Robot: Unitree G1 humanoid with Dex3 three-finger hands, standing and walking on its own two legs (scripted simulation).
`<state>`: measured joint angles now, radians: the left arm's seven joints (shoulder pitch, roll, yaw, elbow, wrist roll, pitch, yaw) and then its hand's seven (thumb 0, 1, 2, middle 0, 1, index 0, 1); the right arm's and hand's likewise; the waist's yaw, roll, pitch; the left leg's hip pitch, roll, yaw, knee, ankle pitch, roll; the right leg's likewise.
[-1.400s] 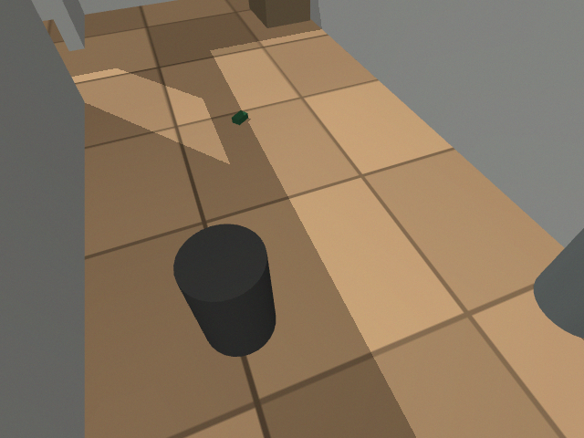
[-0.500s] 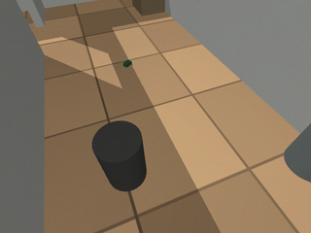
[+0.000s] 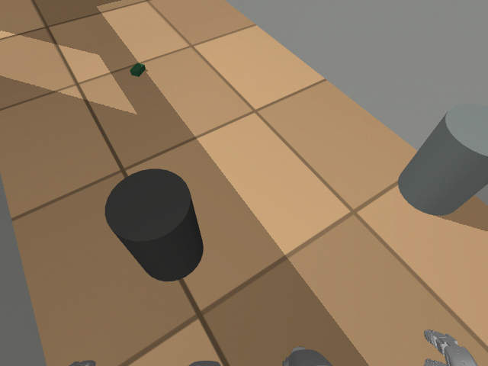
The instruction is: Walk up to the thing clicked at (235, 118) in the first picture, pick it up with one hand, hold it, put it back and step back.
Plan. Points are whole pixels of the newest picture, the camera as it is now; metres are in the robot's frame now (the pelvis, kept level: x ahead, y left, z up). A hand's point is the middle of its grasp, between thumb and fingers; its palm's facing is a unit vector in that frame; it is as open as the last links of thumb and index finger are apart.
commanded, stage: walk up
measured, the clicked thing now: (137, 69) +1.81 +0.83 -0.75
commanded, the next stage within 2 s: stand in 1.82 s
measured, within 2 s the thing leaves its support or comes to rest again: neither
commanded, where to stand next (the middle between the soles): +0.07 -0.04 m, yaw -30 degrees
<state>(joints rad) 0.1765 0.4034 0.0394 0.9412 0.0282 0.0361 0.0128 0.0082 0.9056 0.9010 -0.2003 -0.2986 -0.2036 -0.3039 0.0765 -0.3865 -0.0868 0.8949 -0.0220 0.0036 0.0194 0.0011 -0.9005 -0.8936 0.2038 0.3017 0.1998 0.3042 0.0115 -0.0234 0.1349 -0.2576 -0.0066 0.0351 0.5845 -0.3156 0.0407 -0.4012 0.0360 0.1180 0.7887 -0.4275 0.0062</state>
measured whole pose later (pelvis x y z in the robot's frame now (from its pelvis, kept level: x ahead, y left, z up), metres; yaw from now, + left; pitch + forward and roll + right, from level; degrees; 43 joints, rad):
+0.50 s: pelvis -0.01 -0.01 +0.00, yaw -16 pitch -3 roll +1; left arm 0.23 0.36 0.04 0.78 0.02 0.00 -0.01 0.01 0.91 0.90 -0.20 -0.30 -0.20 -0.30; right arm 0.26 -0.39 -0.06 0.82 -0.01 0.04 0.02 0.01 -0.90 -0.89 0.20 0.30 0.20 0.30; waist -0.03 0.04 0.13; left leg -0.42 0.03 0.02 1.06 -0.49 -0.01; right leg -0.26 0.05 0.06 0.58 -0.27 -0.04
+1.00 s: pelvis -0.01 +0.01 +0.00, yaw -25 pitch -3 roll +0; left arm 0.28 0.43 0.05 0.85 0.01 0.03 -0.03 0.01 0.91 0.90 -0.20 -0.30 -0.20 -0.30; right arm 0.27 -0.39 -0.04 0.80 -0.04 -0.03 0.01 0.00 -0.89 -0.89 0.21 0.30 0.20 0.31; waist -0.01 -0.05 0.12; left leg -0.25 0.07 0.09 0.58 -0.29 0.01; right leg -0.38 0.00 0.09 0.85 -0.42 0.00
